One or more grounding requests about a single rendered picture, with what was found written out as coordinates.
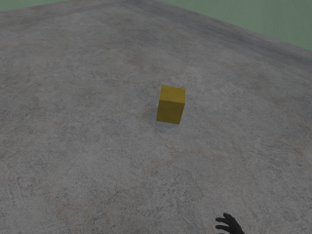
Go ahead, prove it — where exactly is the carton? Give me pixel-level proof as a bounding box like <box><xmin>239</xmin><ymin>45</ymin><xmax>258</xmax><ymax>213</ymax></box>
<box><xmin>156</xmin><ymin>85</ymin><xmax>185</xmax><ymax>125</ymax></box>

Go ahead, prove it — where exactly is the right robot hand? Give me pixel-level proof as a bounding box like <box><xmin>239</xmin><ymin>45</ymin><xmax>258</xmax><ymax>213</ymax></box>
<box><xmin>215</xmin><ymin>213</ymin><xmax>245</xmax><ymax>234</ymax></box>

